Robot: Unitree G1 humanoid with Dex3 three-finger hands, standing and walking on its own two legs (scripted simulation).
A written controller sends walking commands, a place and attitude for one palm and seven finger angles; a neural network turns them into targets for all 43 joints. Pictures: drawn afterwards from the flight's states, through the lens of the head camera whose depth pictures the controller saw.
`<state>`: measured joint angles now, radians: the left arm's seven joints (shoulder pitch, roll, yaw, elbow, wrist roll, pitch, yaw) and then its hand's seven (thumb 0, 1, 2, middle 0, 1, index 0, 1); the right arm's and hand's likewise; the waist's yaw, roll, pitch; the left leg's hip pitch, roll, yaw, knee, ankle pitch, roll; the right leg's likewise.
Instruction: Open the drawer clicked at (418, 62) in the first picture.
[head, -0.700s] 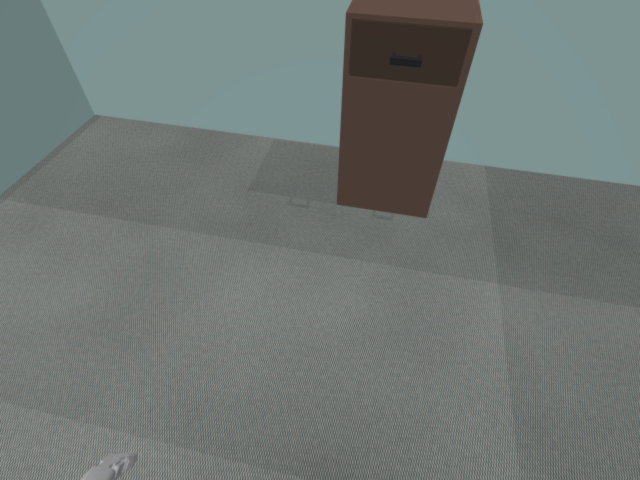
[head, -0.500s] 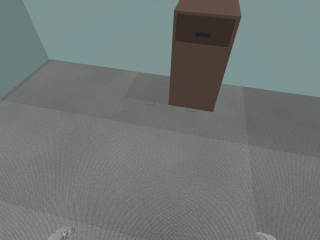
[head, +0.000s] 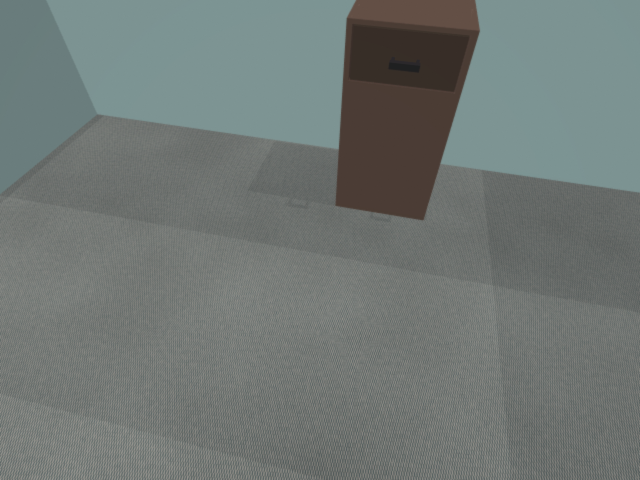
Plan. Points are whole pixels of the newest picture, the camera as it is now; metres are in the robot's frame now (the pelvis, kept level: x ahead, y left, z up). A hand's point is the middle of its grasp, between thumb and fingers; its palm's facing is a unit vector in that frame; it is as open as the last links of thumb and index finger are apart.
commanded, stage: stand and wait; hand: left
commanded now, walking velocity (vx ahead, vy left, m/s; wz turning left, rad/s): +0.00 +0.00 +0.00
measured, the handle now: (404, 63) +1.36 -0.20 -0.07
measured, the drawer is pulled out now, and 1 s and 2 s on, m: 0.00 0.00 0.00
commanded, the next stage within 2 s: look at it before walking up in 0.22 s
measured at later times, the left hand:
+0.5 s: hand out of the picture +0.06 +0.25 -0.16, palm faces -0.03 -0.94 -0.33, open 7.4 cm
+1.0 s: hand out of the picture +0.06 +0.25 -0.16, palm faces -0.03 -0.94 -0.33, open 7.4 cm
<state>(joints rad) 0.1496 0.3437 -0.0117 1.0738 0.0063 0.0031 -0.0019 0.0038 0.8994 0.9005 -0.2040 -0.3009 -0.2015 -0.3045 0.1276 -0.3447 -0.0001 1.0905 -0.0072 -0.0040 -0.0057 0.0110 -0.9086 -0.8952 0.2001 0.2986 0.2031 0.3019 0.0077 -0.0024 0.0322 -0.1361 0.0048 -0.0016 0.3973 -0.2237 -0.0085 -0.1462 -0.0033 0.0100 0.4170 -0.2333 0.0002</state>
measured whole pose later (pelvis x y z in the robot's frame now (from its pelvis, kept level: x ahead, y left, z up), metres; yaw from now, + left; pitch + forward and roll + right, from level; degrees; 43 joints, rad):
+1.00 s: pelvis -0.01 +0.00 +0.00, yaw -1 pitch -2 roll +0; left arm 0.15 0.33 -0.01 1.09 0.01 0.00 0.00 0.00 0.90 0.90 -0.20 -0.30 -0.20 -0.30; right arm 0.12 -0.34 0.00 1.11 -0.01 -0.01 0.00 0.01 -0.91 -0.90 0.20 0.30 0.20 0.30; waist 0.01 0.00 0.03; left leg -0.13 0.01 0.01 0.36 -0.19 -0.01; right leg -0.15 0.00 0.02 0.38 -0.20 0.00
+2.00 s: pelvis +0.33 -0.04 -0.01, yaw -26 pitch -2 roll -1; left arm 0.32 0.21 0.08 1.05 0.03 -0.01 -0.01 0.00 0.91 0.90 -0.20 -0.30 -0.20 -0.30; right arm 0.22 -0.14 -0.05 0.99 -0.01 -0.09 -0.03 0.00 -0.94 -0.89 0.20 0.30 0.20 0.30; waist 0.03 -0.05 0.05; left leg -0.25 0.05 0.22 0.51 -0.24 0.07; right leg -0.47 -0.03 -0.01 1.27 -0.30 -0.02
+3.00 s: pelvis +0.60 -0.23 -0.02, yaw -36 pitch -1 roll -1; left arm 0.21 0.19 0.05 0.98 0.01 0.03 0.03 0.00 0.90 0.90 -0.20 -0.30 -0.20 -0.30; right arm 0.19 -0.15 -0.03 0.96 -0.02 0.02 0.00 0.00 -0.92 -0.90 0.20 0.30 0.20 0.30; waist 0.01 -0.05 0.06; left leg -0.35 0.03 0.11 0.65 -0.29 0.06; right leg -0.33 -0.06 -0.13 0.96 -0.55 0.03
